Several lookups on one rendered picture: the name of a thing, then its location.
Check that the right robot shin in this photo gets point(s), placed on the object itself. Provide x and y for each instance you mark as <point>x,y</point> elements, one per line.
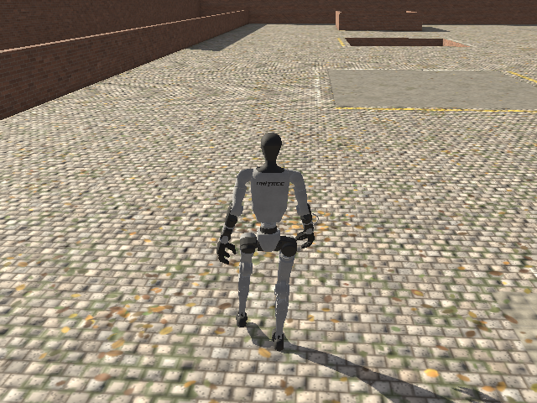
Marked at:
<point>281,309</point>

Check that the robot left upper arm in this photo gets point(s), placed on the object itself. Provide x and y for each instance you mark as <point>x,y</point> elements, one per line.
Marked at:
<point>239,190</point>

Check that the robot head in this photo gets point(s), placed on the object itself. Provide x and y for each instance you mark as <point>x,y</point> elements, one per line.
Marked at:
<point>270,145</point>

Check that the robot right hand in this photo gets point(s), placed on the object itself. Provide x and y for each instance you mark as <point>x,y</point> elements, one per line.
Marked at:
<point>303,235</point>

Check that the robot right forearm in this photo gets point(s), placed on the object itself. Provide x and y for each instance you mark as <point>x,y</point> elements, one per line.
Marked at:
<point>307,222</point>

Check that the robot left hand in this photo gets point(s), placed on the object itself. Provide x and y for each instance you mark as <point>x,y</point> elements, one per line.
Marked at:
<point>221,251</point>

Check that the robot right upper arm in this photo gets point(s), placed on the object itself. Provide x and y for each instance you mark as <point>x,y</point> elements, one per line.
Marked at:
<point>296,178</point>

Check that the robot left forearm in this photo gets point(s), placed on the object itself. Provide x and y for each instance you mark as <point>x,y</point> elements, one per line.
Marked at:
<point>228,226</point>

